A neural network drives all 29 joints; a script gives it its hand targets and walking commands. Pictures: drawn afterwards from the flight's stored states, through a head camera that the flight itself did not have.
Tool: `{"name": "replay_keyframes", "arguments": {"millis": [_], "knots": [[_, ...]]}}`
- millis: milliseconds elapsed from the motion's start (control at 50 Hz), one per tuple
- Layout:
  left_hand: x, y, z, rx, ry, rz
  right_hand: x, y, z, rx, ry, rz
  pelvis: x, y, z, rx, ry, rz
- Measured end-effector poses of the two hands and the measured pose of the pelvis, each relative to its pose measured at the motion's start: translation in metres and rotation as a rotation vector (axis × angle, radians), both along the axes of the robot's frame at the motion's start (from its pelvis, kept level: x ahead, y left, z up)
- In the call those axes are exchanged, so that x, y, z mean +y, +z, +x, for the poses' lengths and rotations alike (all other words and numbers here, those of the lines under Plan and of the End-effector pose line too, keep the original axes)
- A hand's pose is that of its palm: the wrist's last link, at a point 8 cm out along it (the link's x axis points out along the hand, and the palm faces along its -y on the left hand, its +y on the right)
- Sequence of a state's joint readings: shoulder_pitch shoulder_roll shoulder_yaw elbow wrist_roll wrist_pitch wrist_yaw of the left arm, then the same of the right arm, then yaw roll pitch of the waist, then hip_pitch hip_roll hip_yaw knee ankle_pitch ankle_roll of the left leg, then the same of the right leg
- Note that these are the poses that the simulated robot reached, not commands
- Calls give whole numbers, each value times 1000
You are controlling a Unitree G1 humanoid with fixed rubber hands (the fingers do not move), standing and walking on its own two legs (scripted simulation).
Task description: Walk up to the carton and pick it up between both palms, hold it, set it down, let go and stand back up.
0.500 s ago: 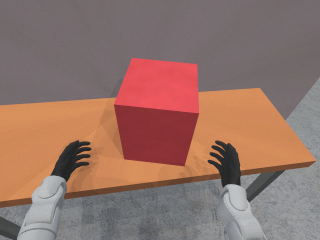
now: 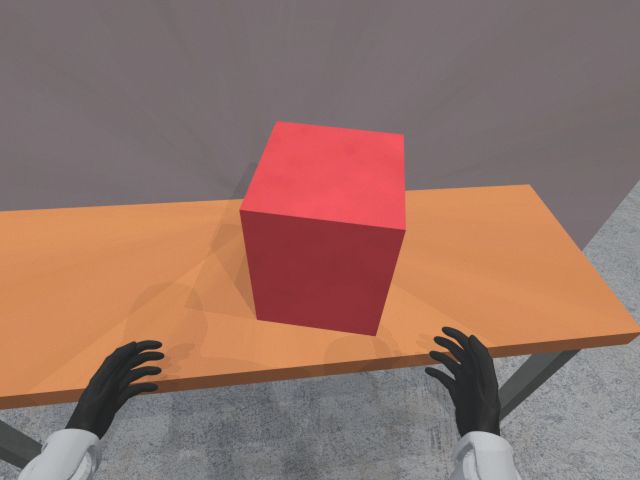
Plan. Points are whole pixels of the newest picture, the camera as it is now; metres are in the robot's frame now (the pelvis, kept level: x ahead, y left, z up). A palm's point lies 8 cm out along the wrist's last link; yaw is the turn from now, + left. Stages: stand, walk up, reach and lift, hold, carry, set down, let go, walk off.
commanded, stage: set down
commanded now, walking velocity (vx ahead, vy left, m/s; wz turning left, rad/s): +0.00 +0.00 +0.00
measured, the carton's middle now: (327, 231) +0.49 -0.01 +0.03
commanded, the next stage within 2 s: none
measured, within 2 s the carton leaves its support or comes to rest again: neither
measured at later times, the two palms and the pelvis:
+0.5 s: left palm (104, 431) +0.21 +0.26 +0.00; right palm (477, 430) +0.20 -0.17 +0.00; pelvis +0.02 -0.01 +0.00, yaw +0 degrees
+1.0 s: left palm (114, 455) +0.19 +0.25 -0.03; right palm (500, 470) +0.16 -0.20 -0.04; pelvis +0.01 -0.01 +0.00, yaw +0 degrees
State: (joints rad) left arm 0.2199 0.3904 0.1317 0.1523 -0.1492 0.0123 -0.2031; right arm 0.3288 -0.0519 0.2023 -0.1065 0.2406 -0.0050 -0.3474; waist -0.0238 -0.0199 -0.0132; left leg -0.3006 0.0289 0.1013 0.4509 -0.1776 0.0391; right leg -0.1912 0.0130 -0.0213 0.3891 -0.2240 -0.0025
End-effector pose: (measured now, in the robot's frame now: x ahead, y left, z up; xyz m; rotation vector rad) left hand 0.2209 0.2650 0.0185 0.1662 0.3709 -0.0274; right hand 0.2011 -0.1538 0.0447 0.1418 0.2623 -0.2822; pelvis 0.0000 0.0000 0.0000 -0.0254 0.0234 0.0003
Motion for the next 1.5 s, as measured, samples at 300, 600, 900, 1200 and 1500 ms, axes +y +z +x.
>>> {"name": "replay_keyframes", "arguments": {"millis": [300,600,900,1200,1500], "knots": [[1,-14,-15,79,22,26,-12,-27,-4,110,14,-13,-3,0,14,13,0,5],[-6,-27,-23,147,13,25,-20,-52,-10,140,30,-15,-8,1,23,25,0,11],[-12,-45,-33,204,34,28,-42,-70,-34,209,40,-51,-9,1,14,12,0,12],[-14,-66,-38,315,108,37,-54,-91,-37,312,117,-74,-14,2,17,16,0,18],[-23,-78,-43,382,149,29,-63,-113,-42,401,174,-89,-20,2,23,24,-1,23]]}}
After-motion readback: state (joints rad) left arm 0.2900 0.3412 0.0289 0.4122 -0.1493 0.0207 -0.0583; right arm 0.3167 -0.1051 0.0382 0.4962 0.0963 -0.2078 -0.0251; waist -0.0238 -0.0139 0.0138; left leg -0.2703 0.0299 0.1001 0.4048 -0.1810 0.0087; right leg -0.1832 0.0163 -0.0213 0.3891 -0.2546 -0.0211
